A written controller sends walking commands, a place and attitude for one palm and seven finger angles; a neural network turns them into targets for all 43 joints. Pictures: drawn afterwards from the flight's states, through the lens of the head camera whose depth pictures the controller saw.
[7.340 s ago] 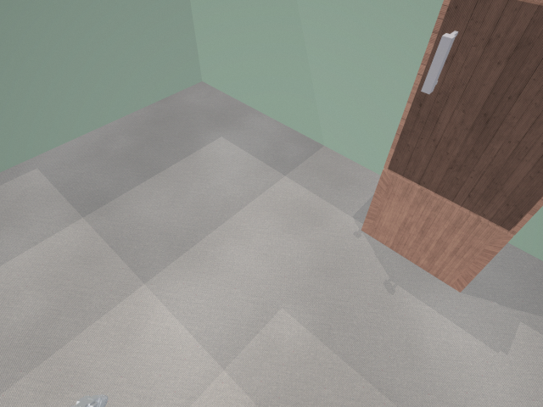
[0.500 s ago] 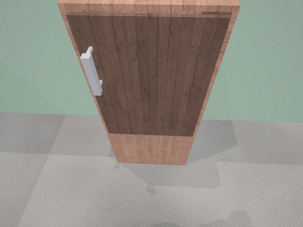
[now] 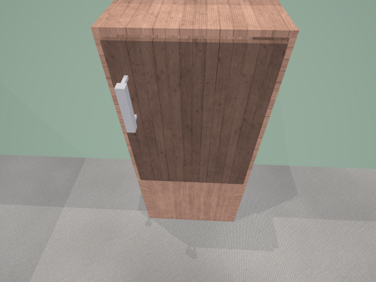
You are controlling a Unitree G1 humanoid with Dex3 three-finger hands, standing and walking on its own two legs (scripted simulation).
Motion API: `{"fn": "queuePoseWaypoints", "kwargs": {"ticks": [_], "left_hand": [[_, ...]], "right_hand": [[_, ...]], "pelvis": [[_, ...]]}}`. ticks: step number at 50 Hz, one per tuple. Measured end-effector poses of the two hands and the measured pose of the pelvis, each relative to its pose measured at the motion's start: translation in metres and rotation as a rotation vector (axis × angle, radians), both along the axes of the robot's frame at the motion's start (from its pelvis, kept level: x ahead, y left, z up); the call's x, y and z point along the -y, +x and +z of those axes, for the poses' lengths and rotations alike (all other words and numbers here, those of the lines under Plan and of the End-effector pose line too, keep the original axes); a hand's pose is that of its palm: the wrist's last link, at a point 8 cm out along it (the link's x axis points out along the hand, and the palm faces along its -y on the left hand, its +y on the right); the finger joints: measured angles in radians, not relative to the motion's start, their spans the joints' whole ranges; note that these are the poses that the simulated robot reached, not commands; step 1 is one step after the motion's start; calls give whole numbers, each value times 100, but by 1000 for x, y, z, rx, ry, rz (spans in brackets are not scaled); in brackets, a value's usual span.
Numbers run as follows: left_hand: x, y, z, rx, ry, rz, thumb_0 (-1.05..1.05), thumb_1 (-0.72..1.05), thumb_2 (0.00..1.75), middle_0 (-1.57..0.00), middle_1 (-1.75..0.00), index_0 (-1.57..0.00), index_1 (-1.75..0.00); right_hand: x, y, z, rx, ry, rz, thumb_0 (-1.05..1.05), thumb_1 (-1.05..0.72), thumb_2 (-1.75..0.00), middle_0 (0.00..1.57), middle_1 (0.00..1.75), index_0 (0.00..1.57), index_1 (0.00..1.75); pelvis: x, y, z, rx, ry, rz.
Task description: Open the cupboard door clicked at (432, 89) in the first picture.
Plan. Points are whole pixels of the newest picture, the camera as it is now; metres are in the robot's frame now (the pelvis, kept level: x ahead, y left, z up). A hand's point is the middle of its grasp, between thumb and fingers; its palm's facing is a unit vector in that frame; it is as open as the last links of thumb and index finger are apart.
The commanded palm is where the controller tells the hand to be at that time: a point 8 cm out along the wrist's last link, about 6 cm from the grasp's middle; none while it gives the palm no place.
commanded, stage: come to a stop and stand still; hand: left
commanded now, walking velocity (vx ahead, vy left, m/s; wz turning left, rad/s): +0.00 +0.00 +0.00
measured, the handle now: (128, 104) +0.54 +0.20 +0.08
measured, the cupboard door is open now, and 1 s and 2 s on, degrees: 0 0 0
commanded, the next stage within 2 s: look again from close up in 0.68 s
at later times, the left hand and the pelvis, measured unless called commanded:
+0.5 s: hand out of the picture +0.04 +0.25 -0.15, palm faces -0.01 -0.96 -0.28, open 7.4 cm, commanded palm none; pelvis -0.03 +0.03 +0.01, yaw +0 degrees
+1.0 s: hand out of the picture -0.08 +0.20 -0.17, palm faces +0.02 -0.99 -0.16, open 7.4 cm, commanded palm none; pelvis -0.04 +0.05 +0.01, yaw +0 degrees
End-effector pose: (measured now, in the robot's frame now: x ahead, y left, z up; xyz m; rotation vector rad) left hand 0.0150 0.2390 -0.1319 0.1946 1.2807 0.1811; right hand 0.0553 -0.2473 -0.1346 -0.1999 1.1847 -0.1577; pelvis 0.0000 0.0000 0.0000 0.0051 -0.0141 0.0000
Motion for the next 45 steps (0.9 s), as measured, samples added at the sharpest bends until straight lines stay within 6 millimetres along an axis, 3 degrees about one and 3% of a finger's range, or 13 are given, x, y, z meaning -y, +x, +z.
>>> {"fn": "queuePoseWaypoints", "kwargs": {"ticks": [11,19,31,45], "left_hand": [[-39,34,11,132,53,-45,0,90,90,-20,-30,-20,-30],[-52,34,17,155,53,-67,0,90,90,-20,-30,-20,-30],[-51,-21,1,18,9,-39,0,90,90,-20,-30,-20,-30],[-26,-85,-12,-141,-69,17,0,91,90,-20,-30,-20,-30]], "right_hand": [[7,-8,12,39,-54,4,1,-91,-90,20,30,20,30],[-3,-23,17,30,-50,15,1,-91,-90,20,30,20,30],[-22,-60,14,-63,-33,-11,1,-91,-90,20,30,20,30],[-61,-92,3,-154,31,-51,1,-91,-90,20,30,20,30]], "pelvis": [[-13,-14,0,38,-5,-7],[-23,-28,4,41,-8,-6],[-35,-38,7,34,-12,-7],[-45,-43,7,33,-14,-6]]}}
